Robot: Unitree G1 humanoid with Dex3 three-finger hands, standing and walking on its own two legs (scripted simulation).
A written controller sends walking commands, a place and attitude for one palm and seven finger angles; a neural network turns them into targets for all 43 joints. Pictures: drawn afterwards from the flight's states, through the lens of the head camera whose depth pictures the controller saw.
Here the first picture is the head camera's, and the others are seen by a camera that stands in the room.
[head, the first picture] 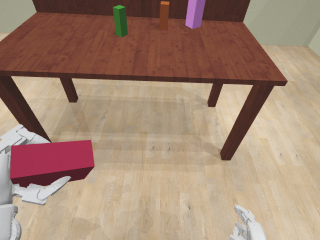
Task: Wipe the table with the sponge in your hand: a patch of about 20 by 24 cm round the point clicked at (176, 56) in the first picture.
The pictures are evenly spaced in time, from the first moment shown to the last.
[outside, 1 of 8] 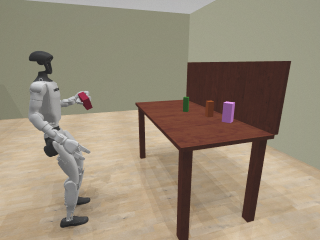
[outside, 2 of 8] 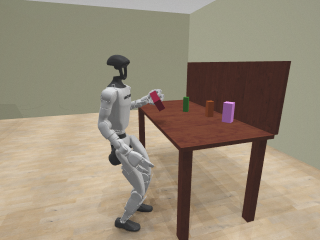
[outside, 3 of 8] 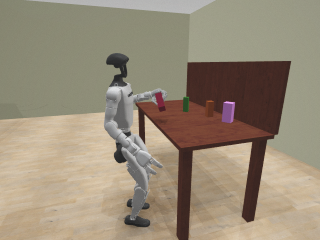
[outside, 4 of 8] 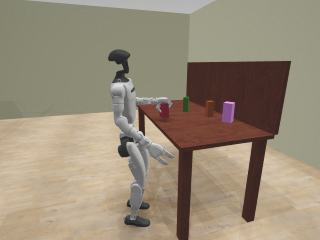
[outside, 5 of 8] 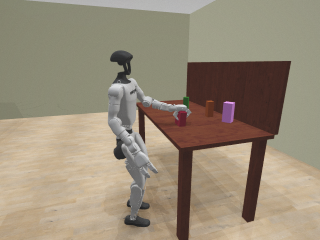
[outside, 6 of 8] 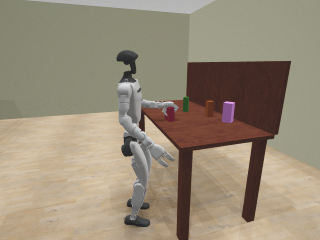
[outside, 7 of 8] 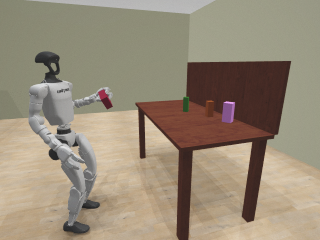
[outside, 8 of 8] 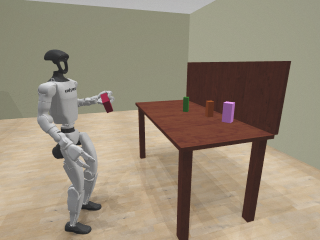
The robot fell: no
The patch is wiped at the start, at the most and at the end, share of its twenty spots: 0.00 1.00 1.00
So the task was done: yes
